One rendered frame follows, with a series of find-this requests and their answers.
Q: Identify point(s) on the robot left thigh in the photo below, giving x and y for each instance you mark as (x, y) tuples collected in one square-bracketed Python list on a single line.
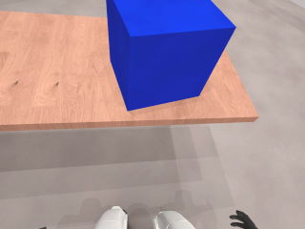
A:
[(113, 219)]

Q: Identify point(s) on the robot left shin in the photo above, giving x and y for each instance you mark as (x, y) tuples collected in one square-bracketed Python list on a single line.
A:
[(117, 207)]

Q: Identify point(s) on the robot right hand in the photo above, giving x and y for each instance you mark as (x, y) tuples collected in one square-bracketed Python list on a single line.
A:
[(247, 222)]

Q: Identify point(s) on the table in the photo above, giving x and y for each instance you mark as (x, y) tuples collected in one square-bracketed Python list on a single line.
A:
[(56, 73)]

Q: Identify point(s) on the carton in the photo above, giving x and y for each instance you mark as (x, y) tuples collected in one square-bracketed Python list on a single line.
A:
[(163, 51)]

